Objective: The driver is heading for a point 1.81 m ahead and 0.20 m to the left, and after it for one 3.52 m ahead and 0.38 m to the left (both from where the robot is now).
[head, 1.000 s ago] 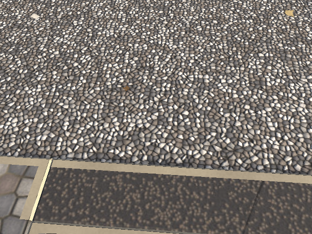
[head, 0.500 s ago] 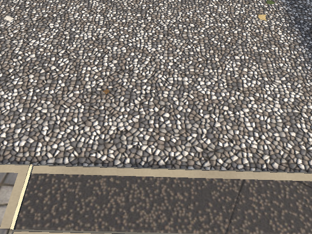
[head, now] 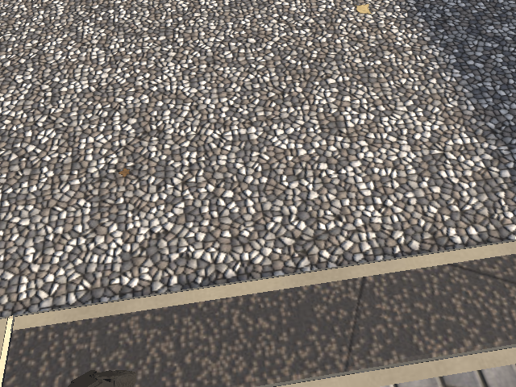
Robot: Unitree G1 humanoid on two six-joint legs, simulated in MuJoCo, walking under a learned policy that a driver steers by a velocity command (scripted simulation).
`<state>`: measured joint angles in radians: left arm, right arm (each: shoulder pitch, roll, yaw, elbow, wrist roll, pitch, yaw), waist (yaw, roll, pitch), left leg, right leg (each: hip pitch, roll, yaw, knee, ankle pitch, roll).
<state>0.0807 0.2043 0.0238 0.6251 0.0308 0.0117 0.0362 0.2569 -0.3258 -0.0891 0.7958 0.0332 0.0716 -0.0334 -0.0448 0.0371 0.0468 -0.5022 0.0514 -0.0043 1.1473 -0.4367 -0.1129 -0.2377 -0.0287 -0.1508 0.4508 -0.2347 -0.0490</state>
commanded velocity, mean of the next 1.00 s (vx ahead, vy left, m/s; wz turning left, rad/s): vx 0.00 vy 0.00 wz -0.05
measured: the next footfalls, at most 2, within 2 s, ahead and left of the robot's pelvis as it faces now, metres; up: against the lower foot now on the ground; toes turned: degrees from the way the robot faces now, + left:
left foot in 0.28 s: +0.01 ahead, +0.15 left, +0.00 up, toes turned +21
right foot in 0.90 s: +0.06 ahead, -0.08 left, +0.00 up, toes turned -10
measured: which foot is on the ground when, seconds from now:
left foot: up 0.00-0.26, down 0.28-0.90, up 0.92-1.00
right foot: down 0.00-0.28, up 0.30-0.88, down 0.90-1.00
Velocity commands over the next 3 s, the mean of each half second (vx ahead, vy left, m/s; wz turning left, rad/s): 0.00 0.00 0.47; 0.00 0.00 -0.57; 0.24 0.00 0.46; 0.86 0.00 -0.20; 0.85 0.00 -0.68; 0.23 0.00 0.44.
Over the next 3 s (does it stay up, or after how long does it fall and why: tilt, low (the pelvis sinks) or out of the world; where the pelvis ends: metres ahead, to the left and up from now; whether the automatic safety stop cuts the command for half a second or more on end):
stays up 0.98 0.34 -0.13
